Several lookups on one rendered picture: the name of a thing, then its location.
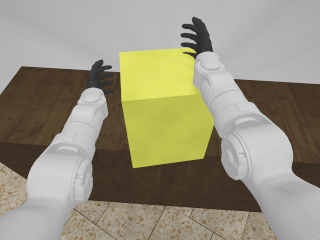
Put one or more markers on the left robot hand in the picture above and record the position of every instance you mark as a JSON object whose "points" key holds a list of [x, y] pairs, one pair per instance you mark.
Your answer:
{"points": [[94, 77]]}

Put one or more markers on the carton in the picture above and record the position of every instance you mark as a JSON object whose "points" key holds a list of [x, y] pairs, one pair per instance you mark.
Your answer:
{"points": [[166, 118]]}

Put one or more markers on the robot right forearm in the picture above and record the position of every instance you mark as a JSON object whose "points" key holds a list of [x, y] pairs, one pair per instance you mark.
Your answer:
{"points": [[223, 98]]}

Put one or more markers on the robot left forearm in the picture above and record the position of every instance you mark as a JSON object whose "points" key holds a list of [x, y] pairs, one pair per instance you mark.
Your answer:
{"points": [[82, 128]]}

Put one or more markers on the pedestal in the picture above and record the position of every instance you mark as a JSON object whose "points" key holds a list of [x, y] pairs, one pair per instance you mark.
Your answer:
{"points": [[37, 102]]}

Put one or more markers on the robot left upper arm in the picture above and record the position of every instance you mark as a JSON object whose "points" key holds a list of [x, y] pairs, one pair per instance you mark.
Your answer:
{"points": [[57, 184]]}

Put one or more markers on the robot right upper arm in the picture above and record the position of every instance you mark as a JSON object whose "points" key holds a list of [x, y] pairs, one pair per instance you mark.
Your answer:
{"points": [[261, 157]]}

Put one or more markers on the right robot hand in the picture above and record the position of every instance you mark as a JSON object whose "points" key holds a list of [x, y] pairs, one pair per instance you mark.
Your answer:
{"points": [[202, 39]]}

